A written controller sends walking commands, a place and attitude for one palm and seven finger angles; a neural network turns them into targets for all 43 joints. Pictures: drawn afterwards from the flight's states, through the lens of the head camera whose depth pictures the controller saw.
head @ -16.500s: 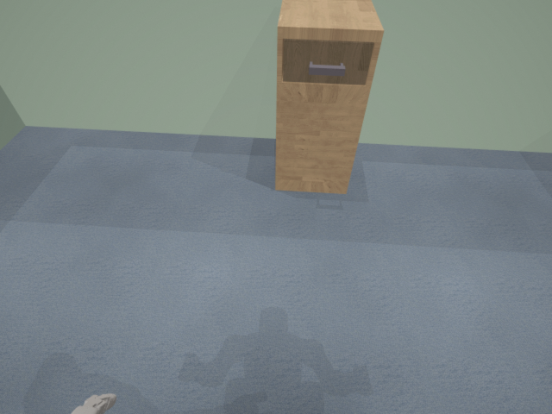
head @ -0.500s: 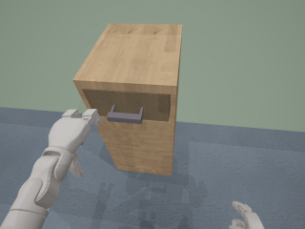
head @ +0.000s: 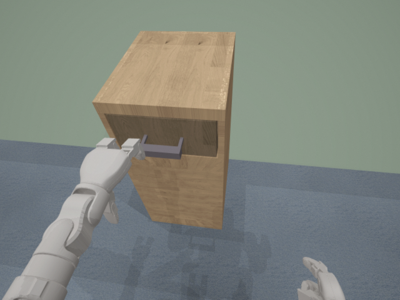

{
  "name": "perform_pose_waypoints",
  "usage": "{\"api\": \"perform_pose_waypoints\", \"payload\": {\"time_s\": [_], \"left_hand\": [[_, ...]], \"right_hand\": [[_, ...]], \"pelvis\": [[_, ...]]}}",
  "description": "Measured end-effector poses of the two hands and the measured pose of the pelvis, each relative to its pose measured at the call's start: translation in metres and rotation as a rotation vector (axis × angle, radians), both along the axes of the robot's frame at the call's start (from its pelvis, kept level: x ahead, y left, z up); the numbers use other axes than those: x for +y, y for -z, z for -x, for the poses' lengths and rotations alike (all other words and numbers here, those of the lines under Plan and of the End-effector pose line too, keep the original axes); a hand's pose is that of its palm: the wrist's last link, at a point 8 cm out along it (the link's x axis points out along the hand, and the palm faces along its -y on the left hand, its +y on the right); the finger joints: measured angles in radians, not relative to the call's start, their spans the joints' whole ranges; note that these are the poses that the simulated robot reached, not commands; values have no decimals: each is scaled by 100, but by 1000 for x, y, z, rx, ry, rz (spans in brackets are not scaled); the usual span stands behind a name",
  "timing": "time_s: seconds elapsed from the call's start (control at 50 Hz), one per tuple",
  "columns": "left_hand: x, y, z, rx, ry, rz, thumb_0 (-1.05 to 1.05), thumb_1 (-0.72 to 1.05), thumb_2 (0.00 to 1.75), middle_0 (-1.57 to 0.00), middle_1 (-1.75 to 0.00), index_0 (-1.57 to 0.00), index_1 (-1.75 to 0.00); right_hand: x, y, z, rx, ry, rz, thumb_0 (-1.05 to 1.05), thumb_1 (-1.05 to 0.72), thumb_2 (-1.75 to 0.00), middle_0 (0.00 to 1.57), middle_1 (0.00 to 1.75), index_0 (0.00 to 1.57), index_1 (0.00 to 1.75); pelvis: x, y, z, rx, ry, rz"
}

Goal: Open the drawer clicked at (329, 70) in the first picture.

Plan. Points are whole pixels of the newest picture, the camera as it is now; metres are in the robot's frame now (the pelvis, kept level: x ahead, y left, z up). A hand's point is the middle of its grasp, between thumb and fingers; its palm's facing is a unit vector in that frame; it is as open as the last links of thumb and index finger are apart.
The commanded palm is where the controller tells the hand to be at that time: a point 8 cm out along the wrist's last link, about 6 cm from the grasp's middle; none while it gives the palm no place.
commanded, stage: move the hooked fingers above the handle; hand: left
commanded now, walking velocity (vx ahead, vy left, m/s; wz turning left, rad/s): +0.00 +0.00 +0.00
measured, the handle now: (161, 145) +0.54 +0.19 -0.08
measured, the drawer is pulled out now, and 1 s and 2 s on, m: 0.00 0.00 0.00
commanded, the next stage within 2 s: none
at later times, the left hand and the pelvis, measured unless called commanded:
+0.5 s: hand (137, 160) +0.40 +0.20 +0.03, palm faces -0.01 -0.06 -1.00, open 13.8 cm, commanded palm +0.38 +0.22 +0.09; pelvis +0.01 +0.01 -0.01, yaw -1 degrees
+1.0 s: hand (152, 149) +0.46 +0.19 +0.00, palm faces -0.03 -0.03 -1.00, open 13.8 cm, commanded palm +0.44 +0.20 +0.06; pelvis +0.01 +0.02 -0.02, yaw -2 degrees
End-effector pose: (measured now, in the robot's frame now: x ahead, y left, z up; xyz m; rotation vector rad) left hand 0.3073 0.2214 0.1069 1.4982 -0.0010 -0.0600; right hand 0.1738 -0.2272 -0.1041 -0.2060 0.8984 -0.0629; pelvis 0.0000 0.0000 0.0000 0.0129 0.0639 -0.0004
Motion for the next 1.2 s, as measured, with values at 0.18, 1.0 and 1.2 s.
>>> {"api": "perform_pose_waypoints", "payload": {"time_s": [0.18,1.0,1.2], "left_hand": [[-3,1,-36,-67,-11,-25,0,-49,30,-32,-120,-32,-120],[-31,54,-132,-16,32,-41,0,-49,30,-32,-120,-32,-120],[-29,69,-147,28,-16,-74,0,-49,30,-32,-120,-32,-120]], "right_hand": [[-11,14,34,85,71,8,1,-90,-89,20,30,20,30],[-20,38,124,323,233,53,1,-90,-89,21,30,20,30],[-22,43,155,408,272,60,1,-90,-89,21,30,20,30]], "pelvis": [[2,4,2,41,8,0],[18,21,-7,203,29,10],[17,25,-6,240,27,14]]}}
